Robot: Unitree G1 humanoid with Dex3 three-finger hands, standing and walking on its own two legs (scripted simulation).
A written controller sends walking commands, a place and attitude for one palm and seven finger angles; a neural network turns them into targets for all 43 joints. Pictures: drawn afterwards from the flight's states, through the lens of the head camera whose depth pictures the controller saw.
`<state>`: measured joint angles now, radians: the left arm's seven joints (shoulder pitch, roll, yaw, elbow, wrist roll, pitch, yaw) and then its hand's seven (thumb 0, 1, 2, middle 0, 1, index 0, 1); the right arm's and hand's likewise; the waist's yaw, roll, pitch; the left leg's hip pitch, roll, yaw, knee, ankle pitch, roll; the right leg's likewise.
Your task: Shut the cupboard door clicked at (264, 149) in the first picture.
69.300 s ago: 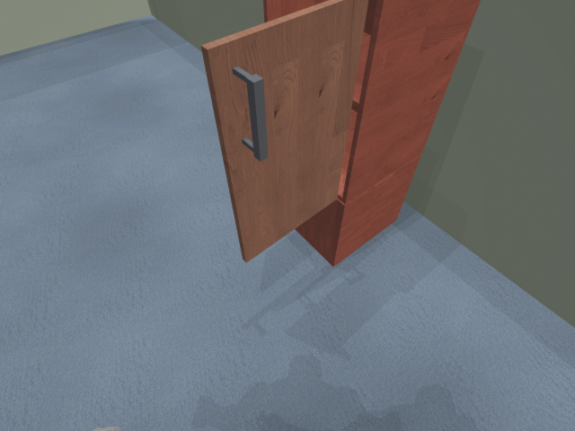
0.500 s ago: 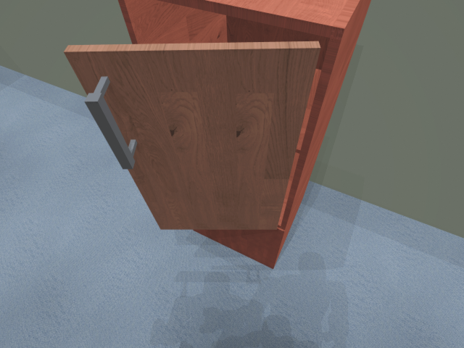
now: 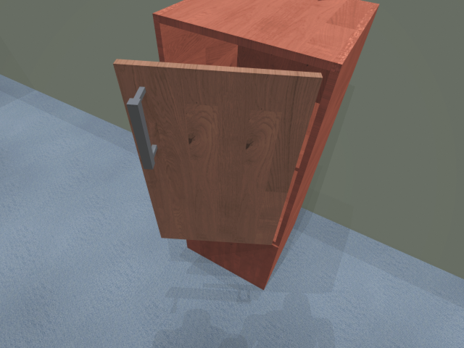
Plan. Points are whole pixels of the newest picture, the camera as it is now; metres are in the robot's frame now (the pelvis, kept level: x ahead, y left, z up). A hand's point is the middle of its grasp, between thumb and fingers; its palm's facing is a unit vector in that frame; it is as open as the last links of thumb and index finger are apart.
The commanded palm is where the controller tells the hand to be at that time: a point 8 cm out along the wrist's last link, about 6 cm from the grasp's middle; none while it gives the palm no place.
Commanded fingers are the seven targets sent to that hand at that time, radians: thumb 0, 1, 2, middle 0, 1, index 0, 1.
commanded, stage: come to a stop and stand still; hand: left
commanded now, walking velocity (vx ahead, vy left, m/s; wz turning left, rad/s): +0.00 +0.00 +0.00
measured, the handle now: (145, 130) +0.47 +0.22 +0.12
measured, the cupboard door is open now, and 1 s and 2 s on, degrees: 26 26 26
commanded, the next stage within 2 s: look again from close up in 0.24 s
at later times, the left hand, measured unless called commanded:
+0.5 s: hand out of the picture -0.02 +0.17 -0.18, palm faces +0.03 -0.99 -0.16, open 7.4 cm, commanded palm none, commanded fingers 0.00 0.90 0.90 -0.20 -0.30 -0.20 -0.30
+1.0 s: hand out of the picture +0.10 +0.20 -0.16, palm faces +0.13 -0.96 -0.23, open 7.3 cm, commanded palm +0.13 +0.24 -0.07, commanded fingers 0.00 0.90 0.90 -0.25 -0.36 -0.25 -0.36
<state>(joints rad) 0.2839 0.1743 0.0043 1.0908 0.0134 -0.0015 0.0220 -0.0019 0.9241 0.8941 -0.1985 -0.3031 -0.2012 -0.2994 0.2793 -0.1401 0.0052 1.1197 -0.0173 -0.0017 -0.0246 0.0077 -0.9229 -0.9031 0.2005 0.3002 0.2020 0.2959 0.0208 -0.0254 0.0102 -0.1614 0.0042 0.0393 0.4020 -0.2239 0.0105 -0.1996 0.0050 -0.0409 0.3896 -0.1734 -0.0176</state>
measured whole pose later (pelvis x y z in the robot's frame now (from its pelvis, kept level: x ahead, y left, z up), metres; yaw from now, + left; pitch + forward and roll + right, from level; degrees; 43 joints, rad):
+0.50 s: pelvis +0.01 +0.02 -0.01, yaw +0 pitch +0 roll +0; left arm 0.35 0.10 -0.02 1.13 0.02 -0.03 0.03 0.00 0.91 0.89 -0.20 -0.30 -0.20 -0.30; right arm 0.33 -0.14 0.01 1.08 -0.02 -0.01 -0.02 0.01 -0.91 -0.90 0.20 0.30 0.20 0.30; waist -0.01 0.04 0.00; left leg -0.23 -0.02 0.04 0.52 -0.30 0.04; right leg -0.26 -0.02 -0.04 0.50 -0.25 0.00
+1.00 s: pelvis +0.04 +0.01 -0.01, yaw +0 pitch +0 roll +0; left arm 0.34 0.16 0.06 0.75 -0.04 0.03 0.04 0.01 0.91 0.89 -0.20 -0.30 -0.21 -0.30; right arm 0.30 -0.18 0.03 1.02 0.00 -0.09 -0.06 0.01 -0.91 -0.90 0.20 0.30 0.20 0.30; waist 0.00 0.01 0.05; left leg -0.18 -0.01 0.05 0.50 -0.33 0.02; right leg -0.24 -0.02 -0.03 0.54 -0.30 0.00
